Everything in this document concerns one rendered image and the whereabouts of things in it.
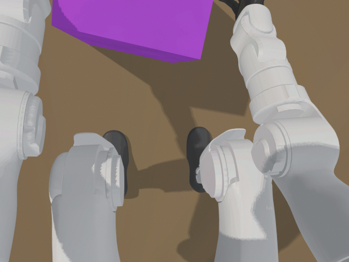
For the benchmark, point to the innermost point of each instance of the right robot shin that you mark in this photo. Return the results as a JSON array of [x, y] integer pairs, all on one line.
[[231, 134]]

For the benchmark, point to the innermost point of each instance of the carton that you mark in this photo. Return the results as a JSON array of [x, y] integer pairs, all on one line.
[[167, 30]]

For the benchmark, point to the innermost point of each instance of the robot shin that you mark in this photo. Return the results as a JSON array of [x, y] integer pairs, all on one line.
[[231, 134], [56, 174]]

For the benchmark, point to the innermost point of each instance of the robot left upper arm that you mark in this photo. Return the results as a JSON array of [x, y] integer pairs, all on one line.
[[22, 135]]

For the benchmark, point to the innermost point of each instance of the right robot forearm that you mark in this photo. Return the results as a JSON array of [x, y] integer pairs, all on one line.
[[268, 76]]

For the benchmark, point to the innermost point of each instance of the left robot forearm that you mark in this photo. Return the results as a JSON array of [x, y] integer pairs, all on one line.
[[22, 27]]

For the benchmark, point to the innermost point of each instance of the robot right upper arm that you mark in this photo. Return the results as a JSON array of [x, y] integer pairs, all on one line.
[[300, 155]]

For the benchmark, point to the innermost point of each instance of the left robot shin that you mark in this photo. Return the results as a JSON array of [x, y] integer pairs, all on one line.
[[56, 174]]

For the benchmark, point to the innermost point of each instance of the robot right hand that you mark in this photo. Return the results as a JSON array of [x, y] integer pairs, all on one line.
[[238, 7]]

